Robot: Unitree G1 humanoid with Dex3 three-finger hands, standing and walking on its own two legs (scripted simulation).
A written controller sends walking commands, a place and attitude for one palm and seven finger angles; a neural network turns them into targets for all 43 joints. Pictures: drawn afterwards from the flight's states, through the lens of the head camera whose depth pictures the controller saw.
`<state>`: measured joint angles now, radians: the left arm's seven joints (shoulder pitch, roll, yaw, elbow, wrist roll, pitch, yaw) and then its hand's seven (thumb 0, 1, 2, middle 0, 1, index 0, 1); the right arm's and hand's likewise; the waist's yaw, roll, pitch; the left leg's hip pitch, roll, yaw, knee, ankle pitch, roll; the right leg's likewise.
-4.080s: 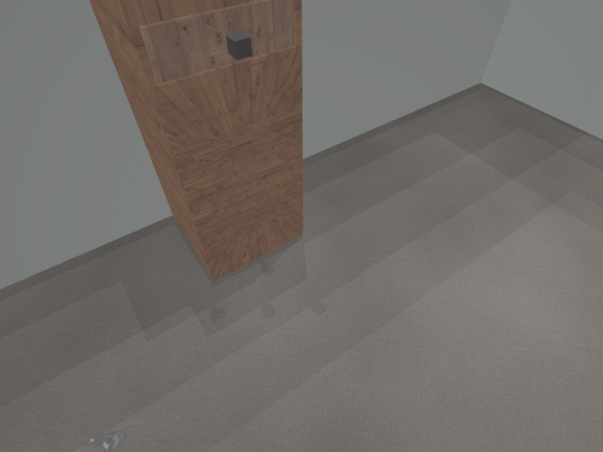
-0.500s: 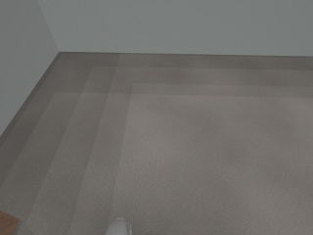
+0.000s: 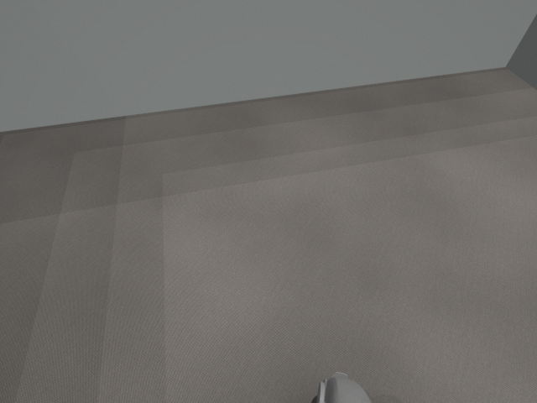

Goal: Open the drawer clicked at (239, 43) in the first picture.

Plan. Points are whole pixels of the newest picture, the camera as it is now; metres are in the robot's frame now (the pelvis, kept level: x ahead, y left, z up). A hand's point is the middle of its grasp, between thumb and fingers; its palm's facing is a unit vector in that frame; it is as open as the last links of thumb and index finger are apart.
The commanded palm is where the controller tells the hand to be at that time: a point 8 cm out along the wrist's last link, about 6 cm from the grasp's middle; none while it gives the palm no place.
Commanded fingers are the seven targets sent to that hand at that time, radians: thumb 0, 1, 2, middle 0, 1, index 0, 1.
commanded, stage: turn to face it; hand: left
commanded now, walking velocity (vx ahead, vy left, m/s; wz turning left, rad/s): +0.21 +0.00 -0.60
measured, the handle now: out of the picture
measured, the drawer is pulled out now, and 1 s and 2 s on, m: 0.00 0.00 0.00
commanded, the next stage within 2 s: none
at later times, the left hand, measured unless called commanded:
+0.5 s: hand (201, 351) +0.23 +0.14 -0.16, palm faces +0.13 -0.98 -0.18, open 7.2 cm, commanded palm none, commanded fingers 0.00 0.90 0.90 -0.20 -0.30 -0.20 -0.30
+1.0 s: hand (147, 383) +0.17 +0.22 -0.16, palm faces +0.40 -0.88 -0.25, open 7.4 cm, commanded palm none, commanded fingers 0.00 0.90 0.90 -0.20 -0.30 -0.20 -0.30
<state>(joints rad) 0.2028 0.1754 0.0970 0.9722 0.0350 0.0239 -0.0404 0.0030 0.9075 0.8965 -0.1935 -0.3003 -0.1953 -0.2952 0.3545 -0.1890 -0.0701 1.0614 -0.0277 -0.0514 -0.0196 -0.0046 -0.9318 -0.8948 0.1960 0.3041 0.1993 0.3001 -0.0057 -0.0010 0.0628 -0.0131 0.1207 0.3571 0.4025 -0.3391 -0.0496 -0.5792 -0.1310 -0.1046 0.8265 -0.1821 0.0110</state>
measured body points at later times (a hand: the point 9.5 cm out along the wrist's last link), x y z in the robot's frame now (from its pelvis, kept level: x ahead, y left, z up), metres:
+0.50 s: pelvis +0.13 -0.04 +0.00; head +0.15 -0.03 +0.45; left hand +0.22 +0.19 -0.15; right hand +0.18 -0.27 -0.16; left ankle +0.16 +0.07 -0.70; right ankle +0.16 -0.12 -0.74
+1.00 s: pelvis +0.15 -0.01 +0.00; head +0.18 +0.01 +0.45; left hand +0.15 +0.27 -0.14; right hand +0.29 -0.23 -0.14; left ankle +0.16 +0.08 -0.74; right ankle +0.19 -0.19 -0.68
